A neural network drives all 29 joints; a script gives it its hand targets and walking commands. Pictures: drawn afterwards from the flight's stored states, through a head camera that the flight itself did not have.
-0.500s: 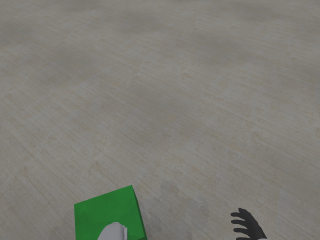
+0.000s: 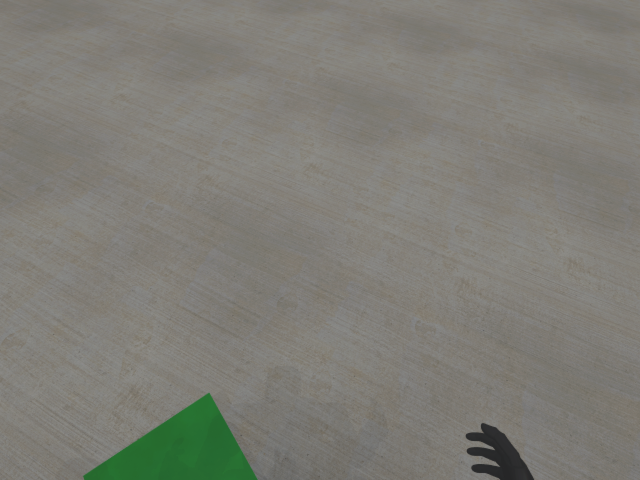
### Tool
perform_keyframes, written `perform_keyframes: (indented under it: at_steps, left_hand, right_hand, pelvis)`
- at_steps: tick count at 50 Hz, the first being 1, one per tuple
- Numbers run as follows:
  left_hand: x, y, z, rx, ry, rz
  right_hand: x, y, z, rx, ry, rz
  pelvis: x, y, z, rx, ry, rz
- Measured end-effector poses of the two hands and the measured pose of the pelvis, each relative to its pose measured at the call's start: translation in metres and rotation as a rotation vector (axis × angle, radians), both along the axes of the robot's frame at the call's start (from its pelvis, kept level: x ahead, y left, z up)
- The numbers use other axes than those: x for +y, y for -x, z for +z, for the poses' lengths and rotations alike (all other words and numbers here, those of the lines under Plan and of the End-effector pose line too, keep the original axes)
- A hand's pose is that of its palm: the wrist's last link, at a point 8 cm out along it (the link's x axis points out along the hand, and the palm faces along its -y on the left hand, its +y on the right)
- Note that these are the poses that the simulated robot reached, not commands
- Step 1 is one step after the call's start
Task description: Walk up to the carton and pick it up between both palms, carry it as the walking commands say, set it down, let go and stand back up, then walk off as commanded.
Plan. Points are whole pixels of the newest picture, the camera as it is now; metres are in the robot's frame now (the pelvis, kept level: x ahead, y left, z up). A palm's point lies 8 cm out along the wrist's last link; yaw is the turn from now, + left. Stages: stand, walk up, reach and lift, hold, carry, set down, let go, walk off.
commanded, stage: stand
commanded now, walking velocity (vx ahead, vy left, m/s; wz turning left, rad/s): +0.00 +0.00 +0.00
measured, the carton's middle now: out of the picture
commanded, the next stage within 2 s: none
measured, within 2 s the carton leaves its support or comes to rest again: neither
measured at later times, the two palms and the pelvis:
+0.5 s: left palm out of the picture +0.11 +0.27 -0.11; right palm out of the picture +0.14 -0.26 -0.10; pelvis +0.00 -0.01 +0.00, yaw -1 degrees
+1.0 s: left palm out of the picture +0.09 +0.27 -0.11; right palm out of the picture +0.12 -0.26 -0.09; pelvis -0.01 +0.00 +0.00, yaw -1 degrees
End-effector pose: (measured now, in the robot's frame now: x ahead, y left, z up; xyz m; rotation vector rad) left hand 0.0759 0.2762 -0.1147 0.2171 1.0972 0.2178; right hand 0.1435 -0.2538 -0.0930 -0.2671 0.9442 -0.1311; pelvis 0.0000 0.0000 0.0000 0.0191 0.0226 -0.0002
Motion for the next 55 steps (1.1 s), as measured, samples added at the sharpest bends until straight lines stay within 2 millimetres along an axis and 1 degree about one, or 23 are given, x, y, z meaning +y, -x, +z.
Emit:
perform_keyframes:
  at_steps: [4,8,12,15,18,23,32,36,39,44,55]
  left_hand:
    - [-0.013,-0.019,0.003,-0.022,-0.018,-0.016]
    - [-0.017,-0.024,0.011,-0.017,-0.031,-0.019]
    - [-0.016,-0.026,0.009,-0.004,-0.027,-0.018]
    - [-0.010,-0.032,0.006,-0.021,-0.020,-0.025]
    - [-0.007,-0.037,0.006,-0.040,-0.012,-0.026]
    - [-0.006,-0.033,0.007,-0.068,-0.010,-0.029]
    - [-0.008,-0.015,0.011,-0.081,-0.013,-0.027]
    - [-0.007,-0.011,0.011,-0.090,-0.011,-0.029]
    - [-0.005,-0.010,0.011,-0.091,-0.007,-0.030]
    - [-0.002,-0.010,0.009,-0.083,0.002,-0.030]
    - [-0.004,-0.016,0.010,-0.098,0.008,-0.040]
  right_hand:
    - [-0.013,-0.009,-0.013,0.005,-0.029,-0.019]
    - [-0.017,-0.010,-0.016,0.046,-0.044,-0.025]
    - [-0.016,-0.013,-0.013,0.043,-0.039,-0.024]
    - [-0.012,-0.012,-0.011,0.024,-0.030,-0.032]
    - [-0.008,-0.010,-0.009,0.014,-0.023,-0.031]
    - [-0.007,-0.003,-0.005,-0.005,-0.021,-0.032]
    - [-0.009,0.016,-0.003,-0.016,-0.028,-0.037]
    - [-0.008,0.023,-0.002,-0.016,-0.027,-0.039]
    - [-0.006,0.027,-0.002,-0.009,-0.023,-0.041]
    - [-0.002,0.027,0.000,-0.001,-0.016,-0.042]
    - [-0.003,0.024,-0.001,0.004,-0.016,-0.043]
  pelvis:
    - [-0.014,-0.012,-0.006,-0.016,-0.021,-0.011]
    - [-0.019,-0.018,-0.002,0.001,-0.026,-0.012]
    - [-0.017,-0.020,-0.001,0.007,-0.019,-0.013]
    - [-0.011,-0.021,-0.003,-0.009,0.002,-0.021]
    - [-0.007,-0.018,-0.004,-0.019,0.008,-0.021]
    - [-0.005,-0.009,-0.004,-0.038,0.011,-0.021]
    - [-0.007,0.010,-0.003,-0.068,0.007,-0.024]
    - [-0.006,0.015,-0.003,-0.072,0.008,-0.025]
    - [-0.003,0.017,-0.002,-0.070,0.012,-0.025]
    - [0.001,0.016,-0.002,-0.063,0.018,-0.025]
    - [0.001,0.012,-0.001,-0.058,0.018,-0.025]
